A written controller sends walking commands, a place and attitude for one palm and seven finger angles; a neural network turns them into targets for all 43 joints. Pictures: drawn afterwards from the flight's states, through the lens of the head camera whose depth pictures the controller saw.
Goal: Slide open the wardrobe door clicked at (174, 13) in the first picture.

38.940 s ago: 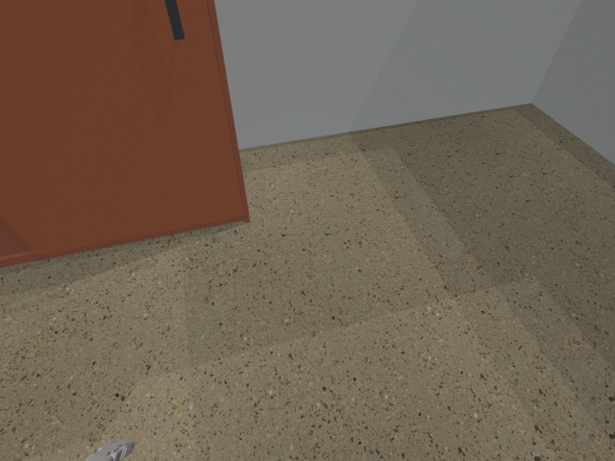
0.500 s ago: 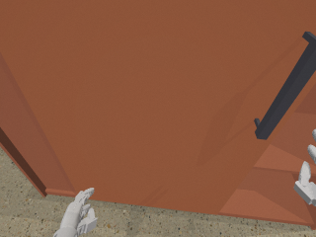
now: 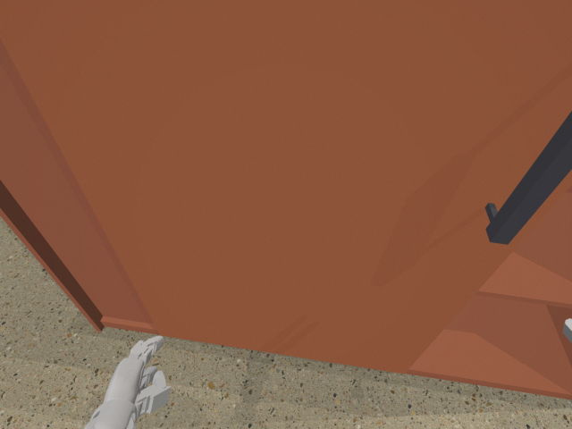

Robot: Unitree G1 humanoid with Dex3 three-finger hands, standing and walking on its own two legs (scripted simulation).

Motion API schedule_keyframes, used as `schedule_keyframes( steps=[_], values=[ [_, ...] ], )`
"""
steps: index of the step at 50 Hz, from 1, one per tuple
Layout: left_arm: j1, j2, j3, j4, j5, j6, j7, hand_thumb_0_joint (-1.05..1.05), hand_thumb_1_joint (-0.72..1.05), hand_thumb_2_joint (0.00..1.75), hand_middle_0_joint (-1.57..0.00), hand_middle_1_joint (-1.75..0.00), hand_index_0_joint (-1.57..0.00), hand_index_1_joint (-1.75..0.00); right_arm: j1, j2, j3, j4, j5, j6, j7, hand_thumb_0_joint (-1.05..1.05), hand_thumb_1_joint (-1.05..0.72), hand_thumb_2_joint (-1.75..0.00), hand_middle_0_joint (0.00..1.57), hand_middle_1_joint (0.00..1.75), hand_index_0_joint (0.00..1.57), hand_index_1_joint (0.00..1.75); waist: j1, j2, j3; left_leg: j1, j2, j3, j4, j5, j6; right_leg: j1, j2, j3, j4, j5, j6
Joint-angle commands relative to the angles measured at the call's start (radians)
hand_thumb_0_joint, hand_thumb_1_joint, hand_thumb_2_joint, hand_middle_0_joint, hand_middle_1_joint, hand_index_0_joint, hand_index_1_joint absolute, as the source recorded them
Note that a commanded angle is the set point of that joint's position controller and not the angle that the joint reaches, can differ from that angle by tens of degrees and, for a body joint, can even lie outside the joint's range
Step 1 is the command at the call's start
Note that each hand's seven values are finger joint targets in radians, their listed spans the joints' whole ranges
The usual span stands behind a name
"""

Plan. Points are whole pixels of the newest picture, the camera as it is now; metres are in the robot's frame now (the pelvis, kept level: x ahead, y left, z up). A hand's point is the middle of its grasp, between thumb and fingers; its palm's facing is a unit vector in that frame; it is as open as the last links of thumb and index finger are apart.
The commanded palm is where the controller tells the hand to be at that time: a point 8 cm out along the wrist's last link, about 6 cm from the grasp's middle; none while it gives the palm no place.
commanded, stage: step back with the hand held close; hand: right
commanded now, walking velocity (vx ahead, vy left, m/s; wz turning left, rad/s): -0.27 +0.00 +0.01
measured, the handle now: (544, 155) +0.42 -0.32 +0.21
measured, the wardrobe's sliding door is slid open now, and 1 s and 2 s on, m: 0.59 0.59 0.59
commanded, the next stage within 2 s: stop stepping back and stand still in 0.76 s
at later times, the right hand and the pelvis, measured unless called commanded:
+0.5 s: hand out of the picture +0.09 -0.35 +0.16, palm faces +0.45 +0.75 -0.48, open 7.4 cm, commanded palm +0.03 -0.38 +0.17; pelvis -0.09 -0.07 -0.01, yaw -4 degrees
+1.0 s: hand out of the picture -0.04 -0.46 +0.15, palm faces +0.46 +0.84 -0.28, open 7.4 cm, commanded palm -0.11 -0.50 +0.17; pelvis -0.23 -0.19 -0.05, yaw -3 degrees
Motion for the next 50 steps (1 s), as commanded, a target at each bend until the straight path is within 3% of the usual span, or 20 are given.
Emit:
schedule_keyframes(
  steps=[1, 7, 12, 17, 23, 27, 28, 33, 36, 38, 40, 41, 42, 43, 44, 46, 47, 48, 49, 50],
  values=[
    [-0.093, 0.099, 0.046, -0.198, -0.008, -0.014, 0.011, 0.00, 0.90, 0.90, -0.20, -0.30, -0.20, -0.30, 0.050, -0.193, -0.104, -0.259, 0.001, -0.054, -0.017, 0.00, -0.90, -0.90, 0.20, 0.30, 0.20, 0.30, 0.006, 0.008, -0.199, -0.149, 0.124, -0.052, -0.005, 0.581, -0.135, 0.244, -0.040, 0.025, 0.044, 0.410, -0.049],
    [-0.086, 0.091, 0.048, -0.216, -0.011, -0.018, 0.020, 0.00, 0.90, 0.90, -0.20, -0.30, -0.20, -0.30, 0.070, -0.253, -0.168, -0.288, 0.013, -0.082, -0.041, 0.00, -0.90, -0.90, 0.20, 0.30, 0.20, 0.30, 0.009, 0.044, -0.144, -0.186, 0.144, -0.091, -0.039, 0.391, -0.096, 0.136, -0.045, 0.052, 0.025, 0.203, -0.030],
    [-0.071, 0.110, 0.051, -0.207, -0.005, -0.056, 0.027, 0.00, 0.90, 0.90, -0.20, -0.30, -0.20, -0.30, 0.049, -0.229, -0.147, -0.279, 0.007, -0.114, -0.050, 0.00, -0.90, -0.90, 0.20, 0.30, 0.20, 0.30, 0.020, -0.056, -0.088, -0.210, 0.107, -0.090, -0.046, 0.054, -0.053, 0.041, -0.081, 0.133, -0.078, -0.101, -0.033],
    [-0.078, 0.139, 0.059, -0.204, 0.005, -0.103, 0.035, 0.00, 0.90, 0.90, -0.20, -0.30, -0.20, -0.30, 0.018, -0.204, -0.154, -0.266, -0.035, -0.134, -0.048, 0.00, -0.90, -0.90, 0.20, 0.30, 0.20, 0.30, -0.001, -0.202, -0.067, 0.108, -0.018, -0.024, 0.225, -0.047, -0.011, -0.376, -0.184, 0.318, -0.380, -0.627, -0.070],
    [-0.053, 0.118, 0.068, -0.192, 0.011, -0.130, 0.010, 0.00, 0.90, 0.90, -0.20, -0.30, -0.20, -0.30, 0.103, -0.249, -0.194, -0.330, -0.011, -0.145, -0.039, 0.00, -0.90, -0.90, 0.20, 0.30, 0.20, 0.30, -0.002, -0.073, -0.155, -0.045, 0.005, -0.051, 0.062, -0.106, 0.020, -0.149, -0.119, 0.241, -0.267, -0.390, 0.011],
    [-0.020, 0.091, 0.056, -0.126, 0.007, -0.130, -0.004, 0.00, 0.90, 0.90, -0.20, -0.30, -0.20, -0.30, 0.024, -0.239, -0.167, -0.345, 0.014, -0.176, -0.046, 0.00, -0.90, -0.90, 0.20, 0.30, 0.20, 0.30, 0.031, 0.057, -0.226, -0.379, 0.150, -0.154, -0.130, 0.074, 0.035, 0.308, -0.036, 0.071, 0.035, 0.034, 0.032],
    [-0.014, 0.092, 0.068, -0.112, -0.010, -0.136, -0.003, 0.00, 0.90, 0.90, -0.20, -0.30, -0.20, -0.30, -0.004, -0.224, -0.136, -0.357, 0.009, -0.175, -0.048, 0.00, -0.90, -0.90, 0.20, 0.30, 0.20, 0.30, 0.037, 0.170, -0.272, -0.394, 0.147, -0.140, -0.116, 0.093, 0.012, 0.367, -0.037, 0.071, 0.091, 0.031, 0.018],
    [-0.082, 0.118, 0.062, -0.123, 0.004, -0.154, 0.025, 0.00, 0.90, 0.90, -0.20, -0.30, -0.20, -0.30, -0.089, -0.248, -0.133, -0.312, -0.009, -0.167, -0.051, 0.00, -0.90, -0.90, 0.20, 0.30, 0.20, 0.30, 0.040, -0.059, -0.045, -0.514, 0.075, -0.123, -0.072, -0.191, 0.031, 0.249, -0.100, 0.190, -0.074, -0.196, 0.030],
    [-0.078, 0.133, 0.069, -0.130, 0.027, -0.158, 0.019, 0.00, 0.90, 0.90, -0.20, -0.30, -0.20, -0.30, -0.150, -0.238, -0.154, -0.308, -0.021, -0.182, -0.048, 0.00, -0.90, -0.90, 0.20, 0.30, 0.20, 0.30, 0.006, -0.296, -0.087, -0.065, -0.097, -0.022, 0.317, -0.213, 0.025, -0.170, -0.266, 0.397, -0.527, -0.663, 0.124],
    [-0.075, 0.102, 0.083, -0.136, 0.040, -0.156, 0.002, 0.00, 0.90, 0.90, -0.20, -0.30, -0.20, -0.30, -0.165, -0.289, -0.182, -0.321, -0.004, -0.190, -0.038, 0.00, -0.90, -0.90, 0.20, 0.30, 0.20, 0.30, -0.024, -0.292, -0.149, 0.065, -0.115, 0.014, 0.401, -0.276, 0.052, -0.245, -0.229, 0.285, -0.558, -0.516, 0.228],
    [-0.049, 0.078, 0.099, -0.141, 0.009, -0.162, -0.030, 0.00, 0.90, 0.90, -0.20, -0.30, -0.20, -0.30, -0.046, -0.252, -0.152, -0.341, -0.004, -0.206, -0.038, 0.00, -0.90, -0.90, 0.20, 0.30, 0.20, 0.30, -0.066, -0.076, -0.197, -0.073, 0.021, -0.010, 0.134, -0.292, 0.126, -0.056, -0.047, 0.007, -0.042, -0.246, 0.297],
    [-0.028, 0.071, 0.106, -0.121, -0.034, -0.173, -0.040, 0.00, 0.90, 0.90, -0.20, -0.30, -0.20, -0.30, 0.043, -0.235, -0.134, -0.342, 0.001, -0.225, -0.042, 0.00, -0.90, -0.90, 0.20, 0.30, 0.20, 0.30, -0.060, 0.325, -0.184, -0.515, 0.309, -0.276, -0.121, -0.255, 0.221, 0.198, 0.028, 0.073, 0.704, -0.232, 0.218],
    [-0.068, 0.079, 0.109, -0.109, -0.030, -0.174, -0.046, 0.00, 0.90, 0.90, -0.20, -0.30, -0.20, -0.30, 0.031, -0.195, -0.095, -0.360, -0.024, -0.232, -0.036, 0.00, -0.90, -0.90, 0.20, 0.30, 0.20, 0.30, -0.030, 0.447, -0.029, -0.717, 0.491, -0.480, -0.214, -0.169, 0.302, 0.035, 0.061, 0.225, 1.109, -0.398, 0.151],
    [-0.030, 0.054, 0.112, -0.087, -0.026, -0.180, -0.065, 0.00, 0.90, 0.90, -0.20, -0.30, -0.20, -0.30, 0.024, -0.192, -0.151, -0.373, -0.021, -0.232, -0.036, 0.00, -0.90, -0.90, 0.20, 0.30, 0.20, 0.30, -0.020, 0.300, -0.048, -0.648, 0.494, -0.396, -0.148, 0.030, 0.304, -0.124, 0.047, 0.300, 1.186, -0.490, 0.106],
    [0.001, 0.006, 0.064, -0.133, 0.001, -0.183, -0.083, 0.00, 0.90, 0.90, -0.20, -0.30, -0.20, -0.30, -0.068, -0.224, -0.176, -0.473, -0.004, -0.233, -0.028, 0.00, -0.90, -0.90, 0.20, 0.30, 0.20, 0.30, 0.036, 0.130, -0.104, -0.429, 0.447, -0.236, 0.016, 0.293, 0.212, -0.184, -0.048, 0.291, 0.994, -0.451, 0.086],
    [-0.014, 0.056, 0.051, -0.091, 0.003, -0.151, -0.046, 0.00, 0.90, 0.90, -0.20, -0.30, -0.20, -0.30, -0.227, -0.211, -0.126, -0.404, -0.004, -0.196, -0.008, 0.00, -0.90, -0.90, 0.20, 0.30, 0.20, 0.30, 0.097, -0.032, -0.028, -0.408, 0.184, -0.022, 0.298, 0.023, 0.037, -0.068, 0.013, 0.082, 0.225, -0.220, 0.067],
    [-0.041, 0.107, 0.084, -0.075, -0.014, -0.181, -0.028, 0.00, 0.90, 0.90, -0.20, -0.30, -0.20, -0.30, -0.259, -0.237, -0.154, -0.362, -0.008, -0.190, -0.011, 0.00, -0.90, -0.90, 0.20, 0.30, 0.20, 0.30, 0.077, -0.225, 0.004, -0.411, 0.108, -0.049, 0.501, -0.045, 0.025, -0.036, -0.003, 0.136, -0.026, -0.152, 0.056],
    [-0.034, 0.157, 0.106, -0.093, -0.001, -0.210, -0.025, 0.00, 0.90, 0.90, -0.20, -0.30, -0.20, -0.30, -0.291, -0.254, -0.170, -0.365, -0.020, -0.193, -0.023, 0.00, -0.90, -0.90, 0.20, 0.30, 0.20, 0.30, 0.065, -0.539, 0.056, -0.590, 0.014, -0.018, 0.735, -0.355, -0.016, -0.011, -0.231, 0.451, -0.202, -0.133, 0.012],
    [0.011, 0.095, 0.085, -0.076, 0.022, -0.240, -0.028, 0.00, 0.90, 0.90, -0.20, -0.30, -0.20, -0.30, -0.335, -0.259, -0.156, -0.425, -0.037, -0.214, -0.037, 0.00, -0.90, -0.90, 0.20, 0.30, 0.20, 0.30, 0.073, -0.492, 0.030, -0.595, -0.007, -0.129, 0.811, -0.339, -0.003, -0.067, -0.298, 0.661, -0.257, -0.305, 0.040],
    [0.004, 0.108, 0.102, -0.071, 0.015, -0.258, -0.027, 0.00, 0.90, 0.90, -0.20, -0.30, -0.20, -0.30, -0.336, -0.310, -0.214, -0.431, -0.041, -0.229, -0.044, 0.00, -0.90, -0.90, 0.20, 0.30, 0.20, 0.30, 0.063, -0.301, 0.031, -0.569, 0.002, -0.156, 0.828, -0.233, -0.015, -0.113, -0.327, 0.651, -0.301, -0.554, 0.001]
  ],
)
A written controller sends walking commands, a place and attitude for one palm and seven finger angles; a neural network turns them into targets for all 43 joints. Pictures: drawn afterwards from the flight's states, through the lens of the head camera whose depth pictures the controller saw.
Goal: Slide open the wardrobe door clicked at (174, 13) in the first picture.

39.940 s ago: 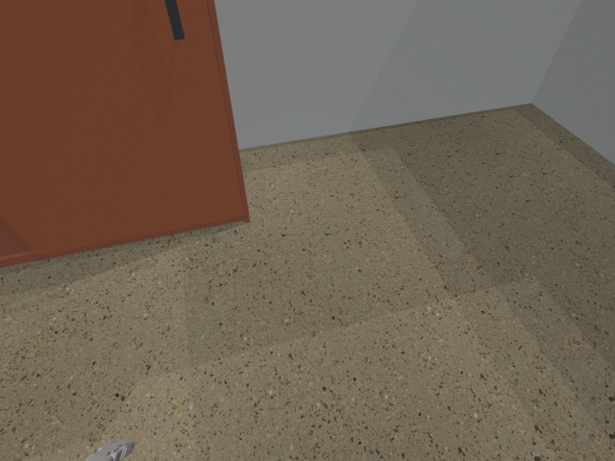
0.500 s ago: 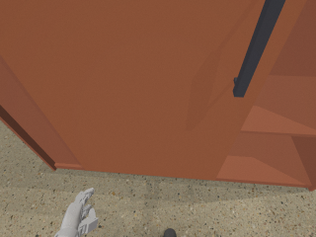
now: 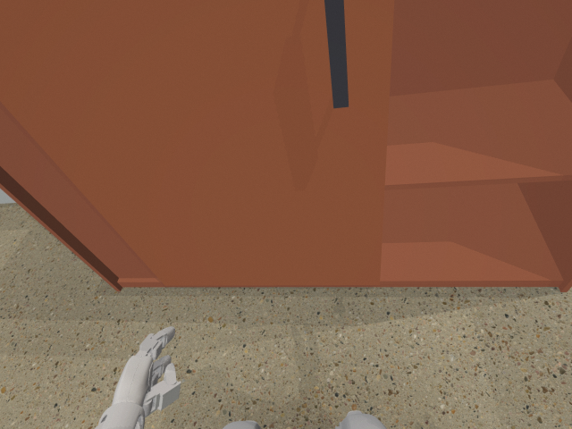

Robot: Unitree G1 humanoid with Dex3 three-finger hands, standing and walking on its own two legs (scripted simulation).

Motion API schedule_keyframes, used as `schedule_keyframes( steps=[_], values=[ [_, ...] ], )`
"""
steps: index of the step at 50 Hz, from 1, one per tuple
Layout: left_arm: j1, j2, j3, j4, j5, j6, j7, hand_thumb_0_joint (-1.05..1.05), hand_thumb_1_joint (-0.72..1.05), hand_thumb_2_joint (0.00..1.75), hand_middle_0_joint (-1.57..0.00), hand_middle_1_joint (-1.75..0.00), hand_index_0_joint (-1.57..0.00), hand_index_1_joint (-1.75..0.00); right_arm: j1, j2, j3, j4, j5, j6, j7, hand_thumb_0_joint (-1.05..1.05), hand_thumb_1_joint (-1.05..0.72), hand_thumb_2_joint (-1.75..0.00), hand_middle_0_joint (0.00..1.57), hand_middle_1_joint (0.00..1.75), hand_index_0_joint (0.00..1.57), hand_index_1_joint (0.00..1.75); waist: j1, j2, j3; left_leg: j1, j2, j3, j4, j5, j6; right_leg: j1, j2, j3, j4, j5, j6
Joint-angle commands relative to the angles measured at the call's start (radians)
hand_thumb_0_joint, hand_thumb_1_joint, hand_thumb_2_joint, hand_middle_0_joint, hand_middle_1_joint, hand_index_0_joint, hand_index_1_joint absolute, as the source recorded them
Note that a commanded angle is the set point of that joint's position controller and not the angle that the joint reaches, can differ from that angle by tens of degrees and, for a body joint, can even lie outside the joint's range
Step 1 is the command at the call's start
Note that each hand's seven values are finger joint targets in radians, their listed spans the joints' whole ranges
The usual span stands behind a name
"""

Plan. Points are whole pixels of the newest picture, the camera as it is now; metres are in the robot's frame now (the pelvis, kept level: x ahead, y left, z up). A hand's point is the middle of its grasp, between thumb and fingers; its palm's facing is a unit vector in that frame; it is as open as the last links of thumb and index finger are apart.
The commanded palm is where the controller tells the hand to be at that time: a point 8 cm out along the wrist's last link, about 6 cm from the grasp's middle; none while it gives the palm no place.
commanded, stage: stop stepping back and stand still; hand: right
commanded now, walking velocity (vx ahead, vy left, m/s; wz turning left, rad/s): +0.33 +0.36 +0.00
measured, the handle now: (335, 15) +0.66 -0.09 +0.25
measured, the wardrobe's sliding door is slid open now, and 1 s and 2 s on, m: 0.59 0.59 0.59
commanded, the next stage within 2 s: let the arm hang, fingers relaxed in 1.00 s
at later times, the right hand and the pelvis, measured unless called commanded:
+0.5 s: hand out of the picture +0.13 -0.37 +0.20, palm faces +0.41 +0.87 -0.28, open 7.4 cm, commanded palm +0.03 -0.40 +0.22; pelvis -0.13 -0.11 +0.01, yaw +4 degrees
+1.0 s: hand out of the picture +0.08 -0.37 +0.20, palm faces +0.37 +0.82 -0.43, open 7.4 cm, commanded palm +0.02 -0.43 +0.22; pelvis -0.12 -0.13 +0.03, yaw +0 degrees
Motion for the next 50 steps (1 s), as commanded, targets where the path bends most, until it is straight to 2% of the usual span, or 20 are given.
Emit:
schedule_keyframes(
  steps=[1, 4, 7, 8, 10, 11, 12, 13, 14, 15, 16, 18, 20, 25, 27, 29, 35, 37, 46, 50],
  values=[
    [0.007, 0.139, 0.063, -0.090, 0.012, -0.093, 0.010, 0.00, 0.90, 0.90, -0.20, -0.30, -0.20, -0.30, -0.128, -0.235, -0.171, -0.148, -0.002, -0.039, -0.033, 0.00, -0.90, -0.90, 0.20, 0.30, 0.20, 0.30, 0.056, -0.316, -0.089, -0.263, -0.093, -0.040, 0.368, -0.008, -0.003, 0.201, -0.332, 0.599, -0.768, -0.293, 0.166],
    [-0.099, 0.146, 0.092, -0.141, 0.021, -0.074, -0.040, 0.00, 0.90, 0.90, -0.20, -0.30, -0.20, -0.30, -0.016, -0.167, -0.127, -0.364, 0.021, -0.012, -0.011, 0.00, -0.90, -0.90, 0.20, 0.30, 0.20, 0.30, -0.008, -0.477, -0.160, -0.019, -0.153, 0.111, 0.239, 0.033, 0.011, 0.145, -0.187, 0.250, -0.884, -0.258, 0.482],
    [-0.047, 0.104, 0.115, -0.124, 0.019, -0.073, -0.051, 0.00, 0.90, 0.90, -0.20, -0.30, -0.20, -0.30, 0.281, -0.151, -0.113, -0.316, 0.009, -0.005, -0.033, 0.00, -0.90, -0.90, 0.20, 0.30, 0.20, 0.30, -0.109, -0.437, -0.203, 0.620, -0.141, 0.273, -0.296, -0.123, 0.152, -0.239, 0.057, -0.208, -0.416, -0.044, 0.471],
    [0.084, 0.099, 0.097, -0.076, -0.030, -0.059, -0.056, 0.00, 0.90, 0.90, -0.20, -0.30, -0.20, -0.30, 0.372, -0.146, -0.087, -0.243, -0.026, -0.014, -0.046, 0.00, -0.90, -0.90, 0.20, 0.30, 0.20, 0.30, -0.078, 0.150, -0.262, 0.303, 0.110, 0.020, -0.428, 0.035, 0.269, 0.019, 0.094, -0.181, 0.406, -0.189, 0.036],
    [-0.025, 0.047, 0.072, -0.126, -0.051, -0.015, -0.038, 0.00, 0.90, 0.90, -0.20, -0.30, -0.20, -0.30, 0.163, -0.127, -0.103, -0.283, 0.026, 0.020, 0.015, 0.00, -0.90, -0.90, 0.20, 0.30, 0.20, 0.30, 0.039, 0.310, -0.224, 0.112, 0.301, -0.243, -0.503, 0.045, 0.293, -0.124, -0.055, 0.187, 0.801, -0.205, -0.509],
    [-0.047, 0.047, 0.036, -0.183, -0.004, -0.036, -0.036, 0.00, 0.90, 0.90, -0.20, -0.30, -0.20, -0.30, 0.020, -0.344, -0.262, -0.399, 0.051, -0.026, 0.010, 0.00, -0.90, -0.90, 0.20, 0.30, 0.20, 0.30, 0.048, 0.150, -0.150, 0.084, 0.366, -0.279, -0.452, 0.003, 0.230, -0.163, -0.174, 0.214, 0.603, -0.208, -0.066],
    [-0.037, 0.073, 0.017, -0.151, 0.060, -0.013, -0.023, 0.00, 0.90, 0.90, -0.20, -0.30, -0.20, -0.30, -0.057, -0.476, -0.376, -0.363, 0.034, -0.058, -0.021, 0.00, -0.90, -0.90, 0.20, 0.30, 0.20, 0.30, 0.057, -0.010, -0.096, -0.106, 0.316, -0.258, -0.316, -0.043, 0.025, -0.033, -0.215, 0.139, 0.241, -0.180, 0.020],
    [-0.025, 0.083, 0.004, -0.092, 0.074, 0.012, -0.010, 0.00, 0.90, 0.90, -0.20, -0.30, -0.20, -0.30, -0.061, -0.286, -0.266, -0.131, 0.019, -0.044, -0.044, 0.00, -0.90, -0.90, 0.20, 0.30, 0.20, 0.30, 0.089, -0.309, -0.002, -0.262, 0.146, 0.078, -0.051, 0.007, -0.179, 0.149, -0.202, 0.122, -0.205, 0.099, 0.545],
    [-0.003, 0.111, 0.031, -0.023, 0.076, 0.011, -0.017, 0.00, 0.90, 0.90, -0.20, -0.30, -0.20, -0.30, -0.177, -0.214, -0.148, 0.033, -0.017, -0.030, -0.043, 0.00, -0.90, -0.90, 0.20, 0.30, 0.20, 0.30, 0.119, -0.378, 0.059, -0.210, -0.011, 0.241, 0.072, -0.123, 0.044, 0.052, -0.106, 0.015, -0.399, 0.087, 0.254],
    [0.032, 0.173, 0.092, -0.001, 0.055, -0.004, -0.015, 0.00, 0.90, 0.90, -0.20, -0.30, -0.20, -0.30, -0.235, -0.159, -0.116, 0.169, -0.014, -0.015, -0.038, 0.00, -0.90, -0.90, 0.20, 0.30, 0.20, 0.30, 0.118, -0.547, 0.051, -0.304, -0.099, 0.201, 0.302, -0.160, 0.041, 0.149, -0.232, 0.255, -0.498, 0.015, 0.080],
    [0.075, 0.203, 0.107, -0.013, 0.028, -0.015, -0.007, 0.00, 0.90, 0.90, -0.20, -0.30, -0.20, -0.30, -0.327, -0.226, -0.131, 0.032, -0.011, -0.007, -0.032, 0.00, -0.90, -0.90, 0.20, 0.30, 0.20, 0.30, 0.098, -0.499, 0.009, -0.303, -0.104, 0.052, 0.442, -0.169, -0.013, 0.094, -0.443, 0.603, -0.639, -0.195, -0.356],
    [0.005, 0.177, 0.104, -0.048, 0.014, -0.037, -0.006, 0.00, 0.90, 0.90, -0.20, -0.30, -0.20, -0.30, -0.093, -0.282, -0.252, 0.113, 0.001, -0.041, -0.019, 0.00, -0.90, -0.90, 0.20, 0.30, 0.20, 0.30, 0.012, -0.164, -0.120, -0.162, -0.073, 0.033, 0.349, -0.013, -0.013, 0.063, -0.402, 0.490, -0.599, -0.173, -0.191],
    [-0.068, 0.155, 0.104, -0.122, 0.039, -0.026, -0.036, 0.00, 0.90, 0.90, -0.20, -0.30, -0.20, -0.30, -0.178, -0.293, -0.222, -0.193, 0.012, -0.046, 0.004, 0.00, -0.90, -0.90, 0.20, 0.30, 0.20, 0.30, 0.051, -0.329, -0.069, -0.066, -0.030, -0.031, 0.337, 0.035, -0.027, -0.047, -0.406, 0.665, -0.708, -0.299, -0.161],
    [-0.090, 0.122, 0.065, -0.178, 0.020, -0.020, -0.073, 0.00, 0.90, 0.90, -0.20, -0.30, -0.20, -0.30, 0.113, -0.188, -0.110, -0.388, 0.003, -0.032, -0.029, 0.00, -0.90, -0.90, 0.20, 0.30, 0.20, 0.30, -0.031, -0.444, -0.224, 0.573, -0.076, 0.066, -0.243, -0.122, 0.072, -0.299, -0.186, 0.094, -0.328, -0.347, -0.010],
    [-0.103, 0.071, 0.068, -0.182, -0.006, 0.010, -0.056, 0.00, 0.90, 0.90, -0.20, -0.30, -0.20, -0.30, 0.181, -0.211, -0.165, -0.328, -0.008, 0.001, -0.052, 0.00, -0.90, -0.90, 0.20, 0.30, 0.20, 0.30, -0.019, 0.175, -0.168, 0.373, 0.313, -0.600, -0.699, -0.409, 0.288, -0.403, 0.021, -0.073, 0.411, -0.193, 0.050],
    [-0.042, 0.064, 0.038, -0.112, 0.007, 0.013, -0.006, 0.00, 0.90, 0.90, -0.20, -0.30, -0.20, -0.30, 0.117, -0.289, -0.270, -0.298, 0.020, -0.037, -0.070, 0.00, -0.90, -0.90, 0.20, 0.30, 0.20, 0.30, 0.062, -0.025, -0.121, 0.344, 0.292, -0.329, -0.630, 0.314, 0.279, -0.362, -0.076, -0.033, 0.483, -0.037, 0.042],
    [-0.005, 0.112, 0.034, -0.052, -0.003, 0.001, 0.054, 0.00, 0.90, 0.90, -0.20, -0.30, -0.20, -0.30, 0.039, -0.114, -0.117, 0.148, 0.005, 0.010, -0.080, 0.00, -0.90, -0.90, 0.20, 0.30, 0.20, 0.30, 0.072, -0.130, -0.084, -0.083, 0.070, 0.069, -0.356, -0.101, 0.089, 0.359, -0.083, -0.142, -0.338, 0.085, 0.011],
    [-0.015, 0.169, 0.043, -0.091, 0.001, -0.024, 0.062, 0.00, 0.90, 0.90, -0.20, -0.30, -0.20, -0.30, -0.089, -0.094, -0.061, 0.082, 0.003, -0.011, -0.075, 0.00, -0.90, -0.90, 0.20, 0.30, 0.20, 0.30, 0.063, -0.403, -0.050, -0.213, -0.061, 0.117, 0.012, -0.105, -0.007, 0.363, -0.392, 0.432, -0.639, -0.127, -0.111],
    [-0.050, 0.128, 0.018, -0.113, 0.014, -0.080, 0.008, 0.00, 0.90, 0.90, -0.20, -0.30, -0.20, -0.30, 0.122, -0.150, -0.080, -0.168, -0.045, -0.002, -0.064, 0.00, -0.90, -0.90, 0.20, 0.30, 0.20, 0.30, 0.001, -0.314, -0.125, 0.414, -0.033, 0.122, -0.358, 0.089, -0.001, -0.071, -0.188, 0.008, -0.560, -0.209, -0.045],
    [-0.051, 0.098, 0.019, -0.098, 0.021, -0.031, 0.025, 0.00, 0.90, 0.90, -0.20, -0.30, -0.20, -0.30, 0.084, -0.199, -0.167, -0.091, -0.013, -0.010, -0.082, 0.00, -0.90, -0.90, 0.20, 0.30, 0.20, 0.30, 0.038, -0.027, -0.074, 0.187, 0.310, -0.379, -0.697, 0.117, 0.189, -0.021, -0.070, -0.047, 0.012, 0.038, 0.026]
  ],
)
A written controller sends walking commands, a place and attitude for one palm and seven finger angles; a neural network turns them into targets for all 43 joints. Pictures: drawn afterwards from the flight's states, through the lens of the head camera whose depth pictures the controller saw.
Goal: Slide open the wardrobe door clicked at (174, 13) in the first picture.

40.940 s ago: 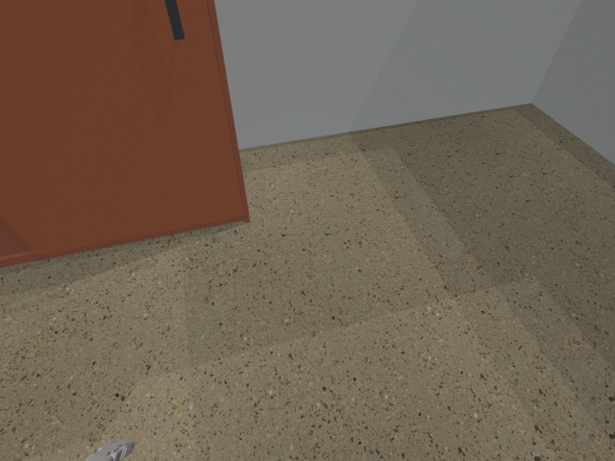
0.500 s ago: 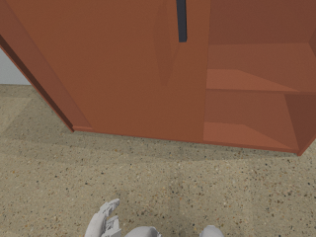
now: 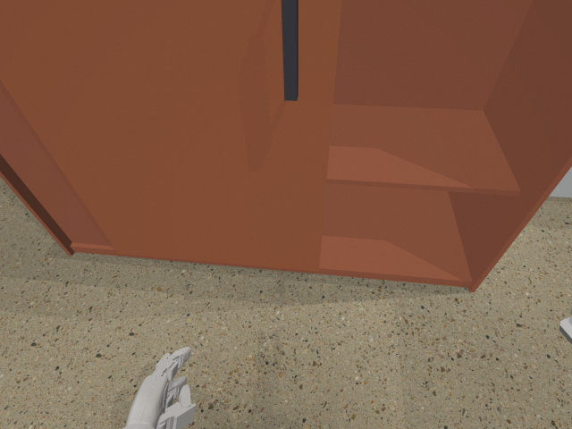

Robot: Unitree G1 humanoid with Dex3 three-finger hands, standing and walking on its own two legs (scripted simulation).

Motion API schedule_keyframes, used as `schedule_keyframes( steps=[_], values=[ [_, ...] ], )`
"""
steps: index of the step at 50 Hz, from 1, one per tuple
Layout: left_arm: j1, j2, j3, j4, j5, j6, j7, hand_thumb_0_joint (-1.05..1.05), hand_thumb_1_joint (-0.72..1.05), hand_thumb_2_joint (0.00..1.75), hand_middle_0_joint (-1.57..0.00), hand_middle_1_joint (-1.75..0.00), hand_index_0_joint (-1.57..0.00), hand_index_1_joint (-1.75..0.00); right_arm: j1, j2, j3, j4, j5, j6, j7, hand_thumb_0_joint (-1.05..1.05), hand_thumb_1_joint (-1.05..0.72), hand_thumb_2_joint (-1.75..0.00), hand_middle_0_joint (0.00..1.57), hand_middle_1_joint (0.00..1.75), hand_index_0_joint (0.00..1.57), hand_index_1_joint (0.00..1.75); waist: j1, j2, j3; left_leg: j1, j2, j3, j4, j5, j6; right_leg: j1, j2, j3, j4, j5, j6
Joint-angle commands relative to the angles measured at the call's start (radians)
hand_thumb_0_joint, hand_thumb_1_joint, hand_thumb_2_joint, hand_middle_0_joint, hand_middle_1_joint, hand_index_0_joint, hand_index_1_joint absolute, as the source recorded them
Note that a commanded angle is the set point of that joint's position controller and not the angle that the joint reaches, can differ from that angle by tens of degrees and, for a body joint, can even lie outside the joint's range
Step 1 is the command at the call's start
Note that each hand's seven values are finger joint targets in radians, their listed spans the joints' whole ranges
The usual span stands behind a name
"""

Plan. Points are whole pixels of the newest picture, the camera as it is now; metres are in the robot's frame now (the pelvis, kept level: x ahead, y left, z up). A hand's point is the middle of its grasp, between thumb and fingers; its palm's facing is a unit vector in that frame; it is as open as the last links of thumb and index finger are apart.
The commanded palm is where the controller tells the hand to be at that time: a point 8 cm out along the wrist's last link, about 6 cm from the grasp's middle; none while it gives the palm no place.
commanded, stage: let the arm hang, fingers relaxed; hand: right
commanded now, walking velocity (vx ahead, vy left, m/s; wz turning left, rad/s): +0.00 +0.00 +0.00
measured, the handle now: (291, 23) +0.77 +0.03 +0.22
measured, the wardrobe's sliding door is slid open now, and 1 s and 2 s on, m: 0.59 0.59 0.59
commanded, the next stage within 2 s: look to check the result in 1.20 s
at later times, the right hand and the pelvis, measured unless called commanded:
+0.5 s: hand out of the picture +0.09 -0.19 -0.16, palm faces +0.03 +0.99 -0.15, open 6.9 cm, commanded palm none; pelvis +0.03 -0.02 +0.01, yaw -2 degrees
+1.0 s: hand out of the picture +0.03 -0.22 -0.16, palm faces +0.00 +0.98 -0.19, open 7.4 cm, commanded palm none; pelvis +0.02 -0.05 +0.02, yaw +0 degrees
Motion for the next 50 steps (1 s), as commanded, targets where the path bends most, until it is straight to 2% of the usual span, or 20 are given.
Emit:
schedule_keyframes(
  steps=[1, 2, 4, 5, 6, 7, 8, 10, 12, 13, 14, 16, 18, 20, 22, 25, 27, 29, 38, 50],
  values=[
    [-0.078, 0.132, 0.073, -0.096, -0.008, -0.010, 0.032, 0.00, 0.90, 0.90, -0.20, -0.30, -0.20, -0.30, -0.077, -0.228, -0.231, -0.075, 0.028, -0.061, -0.050, 0.00, -0.90, -0.90, 0.20, 0.30, 0.20, 0.30, 0.015, 0.053, -0.087, 0.076, 0.329, -0.433, -0.303, 0.066, 0.152, -0.085, -0.019, 0.070, 0.164, -0.079, 0.007],
    [-0.076, 0.146, 0.079, -0.098, -0.016, -0.009, 0.034, 0.00, 0.90, 0.90, -0.20, -0.30, -0.20, -0.30, -0.068, -0.199, -0.205, -0.036, 0.032, -0.056, -0.048, 0.00, -0.90, -0.90, 0.20, 0.30, 0.20, 0.30, 0.020, 0.076, -0.073, 0.081, 0.304, -0.400, -0.252, 0.157, 0.138, -0.051, -0.027, 0.072, 0.088, -0.036, 0.003],
    [-0.087, 0.148, 0.068, -0.084, -0.021, -0.007, 0.046, 0.00, 0.90, 0.90, -0.20, -0.30, -0.20, -0.30, -0.059, -0.190, -0.195, 0.025, 0.035, -0.058, -0.047, 0.00, -0.90, -0.90, 0.20, 0.30, 0.20, 0.30, 0.023, 0.059, -0.093, 0.089, 0.209, -0.216, -0.132, 0.314, 0.061, 0.108, -0.021, 0.040, -0.145, 0.119, -0.005],
    [-0.071, 0.316, 0.115, 0.126, -0.009, -0.043, -0.054, 0.00, 0.90, 0.90, -0.20, -0.30, -0.20, -0.30, -0.135, -0.002, 0.221, 0.669, -0.077, 0.102, 0.100, 0.00, -0.90, -0.90, 0.20, 0.30, 0.20, 0.30, 0.075, -0.046, -0.098, -0.007, 0.209, -0.033, 0.116, 0.652, 0.009, 0.072, -0.078, 0.123, -0.027, 0.579, -0.030],
    [-0.029, 0.301, 0.126, 0.086, -0.015, 0.006, -0.037, 0.00, 0.90, 0.90, -0.20, -0.30, -0.20, -0.30, -0.083, 0.022, 0.229, 0.678, -0.055, 0.170, 0.120, 0.00, -0.90, -0.90, 0.20, 0.30, 0.20, 0.30, 0.049, -0.103, -0.154, -0.055, 0.125, -0.050, 0.165, 0.485, -0.032, 0.146, -0.144, 0.204, -0.068, 0.772, -0.058],
    [-0.061, 0.304, 0.120, 0.058, -0.014, 0.027, -0.021, 0.00, 0.90, 0.90, -0.20, -0.30, -0.20, -0.30, -0.083, 0.061, 0.246, 0.668, -0.048, 0.198, 0.123, 0.00, -0.90, -0.90, 0.20, 0.30, 0.20, 0.30, 0.034, -0.130, -0.113, -0.062, 0.080, -0.031, 0.213, 0.156, -0.056, 0.096, -0.210, 0.256, -0.142, 0.757, -0.117],
    [-0.089, 0.287, 0.109, 0.077, 0.000, 0.043, -0.016, 0.00, 0.90, 0.90, -0.20, -0.30, -0.20, -0.30, -0.136, 0.077, 0.259, 0.705, -0.050, 0.205, 0.124, 0.00, -0.90, -0.90, 0.20, 0.30, 0.20, 0.30, 0.012, -0.067, -0.099, -0.108, 0.056, -0.038, 0.255, -0.099, -0.058, 0.073, -0.250, 0.313, -0.177, 0.715, -0.150],
    [-0.060, 0.300, 0.087, 0.066, 0.023, 0.067, -0.007, 0.00, 0.90, 0.90, -0.20, -0.30, -0.20, -0.30, -0.233, 0.041, 0.262, 0.793, -0.041, 0.204, 0.132, 0.00, -0.90, -0.90, 0.20, 0.30, 0.20, 0.30, 0.019, 0.016, -0.065, -0.113, 0.038, -0.063, 0.262, -0.184, -0.060, 0.055, -0.260, 0.401, -0.228, 0.764, -0.200],
    [-0.087, 0.324, 0.087, 0.081, 0.030, 0.081, -0.006, 0.00, 0.90, 0.90, -0.20, -0.30, -0.20, -0.30, -0.245, 0.006, 0.263, 0.929, -0.044, 0.194, 0.131, 0.00, -0.90, -0.90, 0.20, 0.30, 0.20, 0.30, -0.019, 0.094, -0.121, -0.032, 0.048, -0.064, 0.103, 0.032, -0.048, 0.137, -0.209, 0.328, -0.157, 0.838, -0.172],
    [-0.098, 0.309, 0.082, 0.085, 0.022, 0.089, -0.007, 0.00, 0.90, 0.90, -0.20, -0.30, -0.20, -0.30, -0.234, -0.013, 0.270, 0.999, -0.044, 0.193, 0.127, 0.00, -0.90, -0.90, 0.20, 0.30, 0.20, 0.30, -0.027, 0.098, -0.165, 0.050, 0.061, -0.074, 0.035, 0.263, -0.044, 0.130, -0.149, 0.254, -0.124, 0.759, -0.127],
    [-0.100, 0.285, 0.085, 0.095, 0.012, 0.095, -0.006, 0.00, 0.90, 0.90, -0.20, -0.30, -0.20, -0.30, -0.223, -0.043, 0.273, 1.061, -0.042, 0.190, 0.125, 0.00, -0.90, -0.90, 0.20, 0.30, 0.20, 0.30, -0.027, 0.104, -0.193, 0.131, 0.118, -0.154, -0.012, 0.424, -0.019, 0.081, -0.076, 0.178, -0.084, 0.553, -0.078],
    [-0.044, 0.204, 0.069, 0.142, 0.008, 0.117, -0.014, 0.00, 0.90, 0.90, -0.20, -0.30, -0.20, -0.30, -0.275, -0.042, 0.303, 1.174, -0.038, 0.192, 0.128, 0.00, -0.90, -0.90, 0.20, 0.30, 0.20, 0.30, 0.023, 0.046, -0.166, 0.097, 0.259, -0.270, -0.086, 0.430, 0.056, 0.080, 0.012, 0.096, -0.078, 0.174, -0.018],
    [-0.037, 0.193, 0.063, 0.175, 0.017, 0.135, -0.007, 0.00, 0.90, 0.90, -0.20, -0.30, -0.20, -0.30, -0.327, -0.030, 0.320, 1.250, -0.034, 0.190, 0.121, 0.00, -0.90, -0.90, 0.20, 0.30, 0.20, 0.30, 0.035, 0.095, -0.149, 0.104, 0.224, -0.247, -0.096, 0.534, 0.052, 0.120, 0.009, 0.085, -0.099, 0.219, -0.009],
    [-0.037, 0.183, 0.053, 0.218, 0.013, 0.134, -0.001, 0.00, 0.90, 0.90, -0.20, -0.30, -0.20, -0.30, -0.324, 0.003, 0.332, 1.332, -0.023, 0.187, 0.117, 0.00, -0.90, -0.90, 0.20, 0.30, 0.20, 0.30, 0.031, -0.039, -0.157, 0.114, 0.184, -0.200, -0.078, 0.549, 0.022, 0.188, -0.019, 0.112, -0.164, 0.360, -0.011],
    [-0.040, 0.183, 0.048, 0.262, 0.012, 0.132, 0.007, 0.00, 0.90, 0.90, -0.20, -0.30, -0.20, -0.30, -0.311, 0.032, 0.340, 1.404, -0.018, 0.191, 0.115, 0.00, -0.90, -0.90, 0.20, 0.30, 0.20, 0.30, 0.019, -0.157, -0.138, 0.107, 0.137, -0.152, -0.097, 0.397, -0.005, 0.222, -0.057, 0.144, -0.202, 0.448, -0.026],
    [-0.026, 0.173, 0.053, 0.302, 0.011, 0.135, 0.013, 0.00, 0.90, 0.90, -0.20, -0.30, -0.20, -0.30, -0.295, 0.056, 0.334, 1.468, -0.021, 0.195, 0.111, 0.00, -0.90, -0.90, 0.20, 0.30, 0.20, 0.30, 0.010, -0.203, -0.133, 0.136, 0.124, -0.128, -0.139, 0.326, -0.009, 0.229, -0.072, 0.155, -0.219, 0.434, -0.036],
    [-0.021, 0.169, 0.052, 0.329, 0.010, 0.139, 0.014, 0.00, 0.90, 0.90, -0.20, -0.30, -0.20, -0.30, -0.304, 0.065, 0.338, 1.509, -0.020, 0.200, 0.114, 0.00, -0.90, -0.90, 0.20, 0.30, 0.20, 0.30, 0.008, -0.176, -0.085, 0.136, 0.115, -0.118, -0.170, 0.247, -0.008, 0.197, -0.077, 0.170, -0.262, 0.338, -0.037],
    [-0.008, 0.176, 0.054, 0.348, 0.008, 0.141, 0.014, 0.00, 0.90, 0.90, -0.20, -0.30, -0.20, -0.30, -0.314, 0.073, 0.345, 1.541, -0.022, 0.201, 0.115, 0.00, -0.90, -0.90, 0.20, 0.30, 0.20, 0.30, 0.011, -0.079, -0.051, 0.125, 0.112, -0.117, -0.193, 0.215, -0.011, 0.192, -0.083, 0.177, -0.288, 0.283, -0.038],
    [0.028, 0.170, 0.049, 0.434, 0.008, 0.137, 0.011, 0.00, 0.90, 0.90, -0.20, -0.30, -0.20, -0.30, -0.292, 0.082, 0.357, 1.638, -0.025, 0.201, 0.113, 0.00, -0.90, -0.90, 0.20, 0.30, 0.20, 0.30, 0.005, 0.020, 0.021, 0.089, 0.112, -0.118, -0.221, 0.137, -0.019, 0.195, -0.081, 0.175, -0.358, 0.176, -0.045],
    [0.047, 0.137, 0.044, 0.489, 0.008, 0.133, 0.014, 0.00, 0.90, 0.90, -0.20, -0.30, -0.20, -0.30, -0.254, 0.108, 0.360, 1.691, -0.027, 0.202, 0.110, 0.00, -0.90, -0.90, 0.20, 0.30, 0.20, 0.30, 0.005, -0.040, 0.047, 0.070, 0.115, -0.115, -0.212, 0.125, -0.024, 0.193, -0.074, 0.169, -0.391, 0.135, -0.045]
  ],
)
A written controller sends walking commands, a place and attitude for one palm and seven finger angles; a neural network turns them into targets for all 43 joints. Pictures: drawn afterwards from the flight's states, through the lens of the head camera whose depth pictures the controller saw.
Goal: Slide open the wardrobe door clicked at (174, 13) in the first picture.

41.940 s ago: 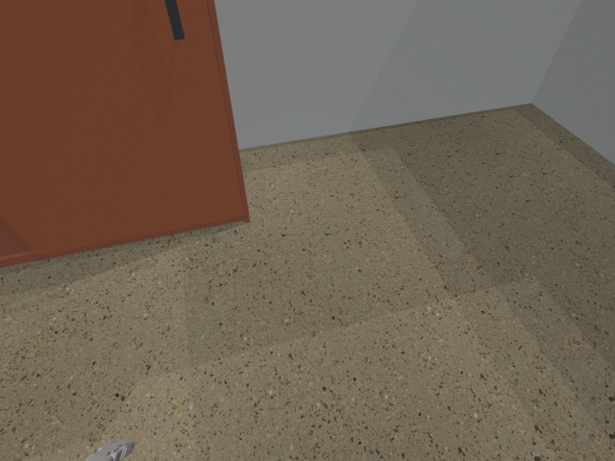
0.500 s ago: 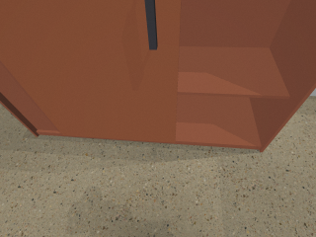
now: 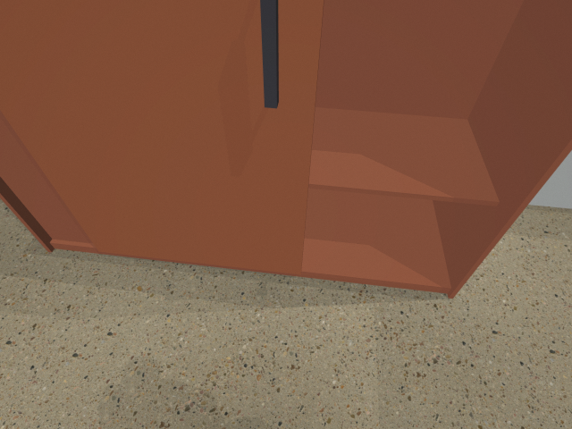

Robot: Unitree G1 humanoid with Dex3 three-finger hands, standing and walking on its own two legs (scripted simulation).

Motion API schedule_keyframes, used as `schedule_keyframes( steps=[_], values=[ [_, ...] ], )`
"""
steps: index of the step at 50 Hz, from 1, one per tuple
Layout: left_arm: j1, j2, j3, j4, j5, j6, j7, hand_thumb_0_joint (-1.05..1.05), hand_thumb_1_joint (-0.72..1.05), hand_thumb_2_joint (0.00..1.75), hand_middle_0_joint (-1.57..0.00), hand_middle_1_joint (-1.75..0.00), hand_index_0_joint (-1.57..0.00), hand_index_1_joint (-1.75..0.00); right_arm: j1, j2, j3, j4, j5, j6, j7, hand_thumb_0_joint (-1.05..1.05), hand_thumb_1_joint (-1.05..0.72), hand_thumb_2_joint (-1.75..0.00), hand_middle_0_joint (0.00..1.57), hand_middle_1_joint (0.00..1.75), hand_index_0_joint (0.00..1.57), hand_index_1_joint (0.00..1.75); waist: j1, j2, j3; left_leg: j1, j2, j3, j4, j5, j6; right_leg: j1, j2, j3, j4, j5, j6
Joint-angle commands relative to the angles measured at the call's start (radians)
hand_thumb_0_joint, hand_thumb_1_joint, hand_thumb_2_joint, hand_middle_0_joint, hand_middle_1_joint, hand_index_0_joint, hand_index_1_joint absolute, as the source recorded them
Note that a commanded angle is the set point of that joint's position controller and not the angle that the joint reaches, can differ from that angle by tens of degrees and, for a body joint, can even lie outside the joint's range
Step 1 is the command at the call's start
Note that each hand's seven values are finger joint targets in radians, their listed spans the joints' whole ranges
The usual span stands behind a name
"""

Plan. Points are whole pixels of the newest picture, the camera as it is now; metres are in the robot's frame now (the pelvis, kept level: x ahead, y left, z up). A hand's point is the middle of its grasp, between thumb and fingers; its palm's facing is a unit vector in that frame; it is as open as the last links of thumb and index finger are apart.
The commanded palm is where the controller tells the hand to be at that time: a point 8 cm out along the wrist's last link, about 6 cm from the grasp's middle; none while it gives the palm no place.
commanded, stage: let the arm hang, fingers relaxed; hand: right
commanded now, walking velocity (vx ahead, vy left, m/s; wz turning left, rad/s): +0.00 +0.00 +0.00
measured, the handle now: (272, 31) +0.75 +0.08 +0.21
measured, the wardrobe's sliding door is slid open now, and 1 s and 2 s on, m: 0.59 0.59 0.59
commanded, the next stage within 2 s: look to check the result in 0.20 s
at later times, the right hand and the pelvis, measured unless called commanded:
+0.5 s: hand out of the picture +0.00 -0.18 -0.18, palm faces +0.01 +0.98 -0.18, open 7.4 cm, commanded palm none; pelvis +0.00 -0.01 +0.00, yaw +0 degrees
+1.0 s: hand out of the picture +0.01 -0.18 -0.18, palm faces +0.00 +0.99 -0.17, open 7.4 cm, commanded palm none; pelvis +0.01 -0.01 +0.00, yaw +0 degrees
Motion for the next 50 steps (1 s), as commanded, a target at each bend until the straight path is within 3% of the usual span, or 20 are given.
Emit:
schedule_keyframes(
  steps=[1, 4, 7, 12, 20, 25, 31, 33, 35, 45, 50],
  values=[
    [0.037, 0.110, 0.022, -0.025, -0.002, -0.016, 0.013, 0.00, 0.90, 0.90, -0.20, -0.30, -0.20, -0.30, 0.057, -0.106, -0.017, -0.013, 0.000, -0.014, -0.005, 0.00, -0.90, -0.90, 0.20, 0.30, 0.20, 0.30, -0.004, -0.018, 0.008, -0.040, 0.063, -0.030, -0.053, 0.048, 0.040, 0.002, -0.166, 0.157, -0.113, 0.015, 0.006],
    [0.044, 0.102, 0.022, -0.021, -0.004, -0.017, 0.015, 0.00, 0.90, 0.90, -0.20, -0.30, -0.20, -0.30, 0.063, -0.100, -0.017, -0.006, 0.000, -0.017, -0.006, 0.00, -0.90, -0.90, 0.20, 0.30, 0.20, 0.30, -0.001, -0.001, 0.001, -0.037, 0.067, -0.031, -0.058, 0.063, 0.041, 0.013, -0.163, 0.151, -0.098, 0.054, 0.007],
    [0.051, 0.099, 0.022, -0.017, -0.004, -0.018, 0.018, 0.00, 0.90, 0.90, -0.20, -0.30, -0.20, -0.30, 0.070, -0.088, -0.017, 0.000, 0.001, -0.015, -0.007, 0.00, -0.90, -0.90, 0.20, 0.30, 0.20, 0.30, 0.001, -0.031, 0.006, -0.046, 0.064, -0.027, -0.052, 0.052, 0.040, 0.019, -0.164, 0.154, -0.105, 0.046, 0.008],
    [0.061, 0.095, 0.024, -0.015, -0.004, -0.020, 0.021, 0.00, 0.90, 0.90, -0.20, -0.30, -0.20, -0.30, 0.082, -0.080, -0.018, 0.007, 0.000, -0.015, -0.009, 0.00, -0.90, -0.90, 0.20, 0.30, 0.20, 0.30, -0.001, -0.032, 0.008, -0.039, 0.062, -0.022, -0.049, 0.058, 0.039, 0.016, -0.168, 0.164, -0.113, 0.049, 0.006],
    [0.071, 0.093, 0.027, -0.015, -0.005, -0.022, 0.022, 0.00, 0.90, 0.90, -0.20, -0.30, -0.20, -0.30, 0.087, -0.078, -0.018, 0.011, -0.003, -0.015, -0.010, 0.00, -0.90, -0.90, 0.20, 0.30, 0.20, 0.30, -0.001, 0.009, 0.011, -0.039, 0.064, -0.018, -0.045, 0.067, 0.036, 0.018, -0.171, 0.166, -0.114, 0.064, 0.003],
    [0.069, 0.094, 0.027, -0.011, -0.005, -0.024, 0.023, 0.00, 0.90, 0.90, -0.20, -0.30, -0.20, -0.30, 0.090, -0.078, -0.020, 0.012, -0.002, -0.014, -0.012, 0.00, -0.90, -0.90, 0.20, 0.30, 0.20, 0.30, -0.003, -0.006, 0.003, -0.038, 0.066, -0.017, -0.042, 0.070, 0.034, 0.038, -0.174, 0.165, -0.113, 0.102, 0.004],
    [0.065, 0.098, 0.027, -0.010, -0.005, -0.021, 0.021, 0.00, 0.90, 0.90, -0.20, -0.30, -0.20, -0.30, 0.083, -0.085, -0.017, 0.012, -0.003, -0.012, -0.011, 0.00, -0.90, -0.90, 0.20, 0.30, 0.20, 0.30, -0.002, -0.005, 0.044, -0.048, 0.066, -0.019, -0.048, 0.056, 0.034, 0.013, -0.173, 0.166, -0.128, 0.050, 0.008],
    [0.063, 0.106, 0.029, -0.013, -0.007, -0.021, 0.020, 0.00, 0.90, 0.90, -0.20, -0.30, -0.20, -0.30, 0.088, -0.092, -0.018, 0.009, -0.003, -0.014, -0.011, 0.00, -0.90, -0.90, 0.20, 0.30, 0.20, 0.30, -0.005, 0.017, 0.030, -0.041, 0.065, -0.020, -0.053, 0.058, 0.035, 0.019, -0.171, 0.161, -0.117, 0.056, 0.006],
    [0.061, 0.100, 0.028, -0.010, -0.005, -0.023, 0.020, 0.00, 0.90, 0.90, -0.20, -0.30, -0.20, -0.30, 0.081, -0.089, -0.019, 0.009, -0.002, -0.014, -0.010, 0.00, -0.90, -0.90, 0.20, 0.30, 0.20, 0.30, -0.003, -0.009, 0.022, -0.038, 0.070, -0.021, -0.052, 0.066, 0.036, 0.024, -0.168, 0.158, -0.119, 0.069, 0.007],
    [0.055, 0.102, 0.027, -0.007, -0.006, -0.026, 0.022, 0.00, 0.90, 0.90, -0.20, -0.30, -0.20, -0.30, 0.074, -0.092, -0.020, 0.009, -0.001, -0.014, -0.011, 0.00, -0.90, -0.90, 0.20, 0.30, 0.20, 0.30, -0.002, -0.012, -0.004, -0.031, 0.071, -0.022, -0.046, 0.090, 0.035, 0.055, -0.169, 0.152, -0.101, 0.142, 0.011],
    [0.050, 0.099, 0.026, -0.004, -0.006, -0.023, 0.022, 0.00, 0.90, 0.90, -0.20, -0.30, -0.20, -0.30, 0.071, -0.087, -0.019, 0.012, -0.001, -0.013, -0.010, 0.00, -0.90, -0.90, 0.20, 0.30, 0.20, 0.30, -0.001, -0.005, 0.028, -0.042, 0.068, -0.026, -0.056, 0.068, 0.038, 0.036, -0.169, 0.153, -0.113, 0.092, 0.013]
  ],
)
